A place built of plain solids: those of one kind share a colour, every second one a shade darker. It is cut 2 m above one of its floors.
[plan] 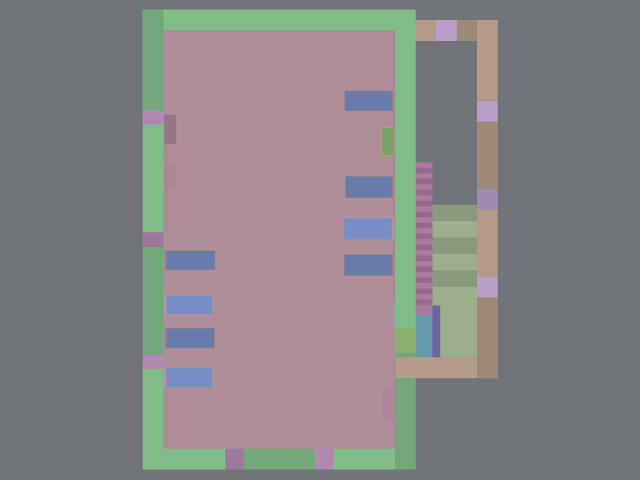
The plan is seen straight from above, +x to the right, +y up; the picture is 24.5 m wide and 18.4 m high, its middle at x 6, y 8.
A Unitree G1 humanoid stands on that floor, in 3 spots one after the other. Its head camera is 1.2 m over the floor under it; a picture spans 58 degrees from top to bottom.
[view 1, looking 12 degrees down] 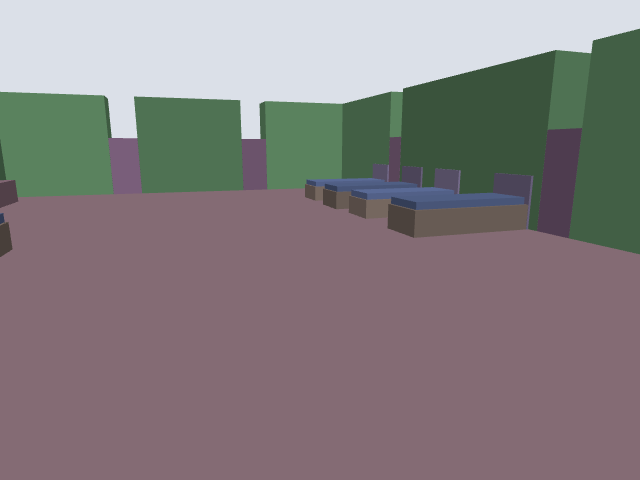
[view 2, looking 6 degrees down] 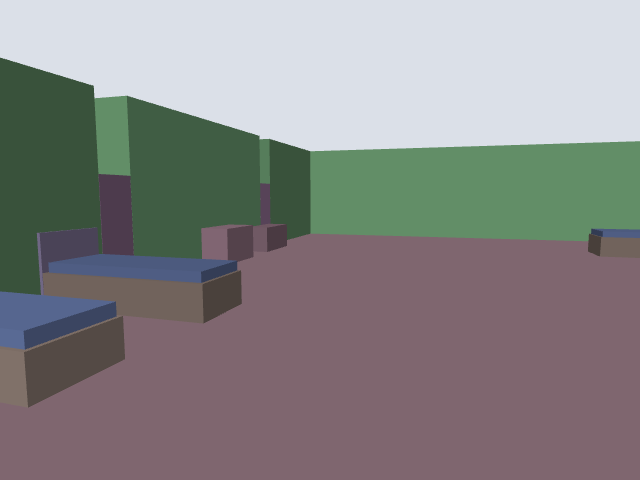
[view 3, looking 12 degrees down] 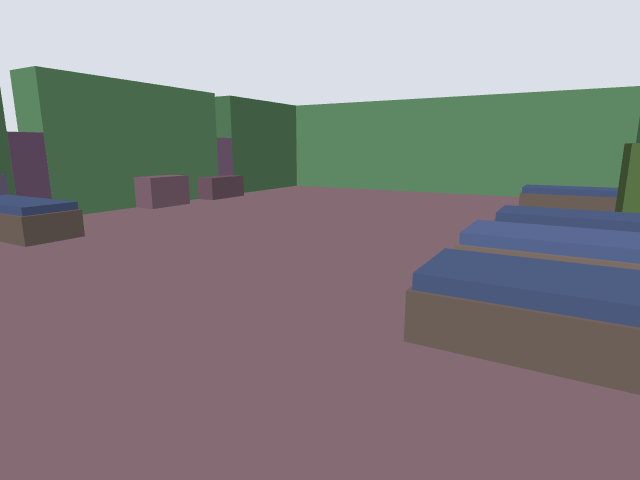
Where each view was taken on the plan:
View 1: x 5.07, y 12.64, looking -109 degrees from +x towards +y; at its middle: floor_dorter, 5.77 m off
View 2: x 4.17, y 3.40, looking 107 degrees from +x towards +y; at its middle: floor_dorter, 11.48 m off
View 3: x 7.74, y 4.15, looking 120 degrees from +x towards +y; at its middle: floor_dorter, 5.77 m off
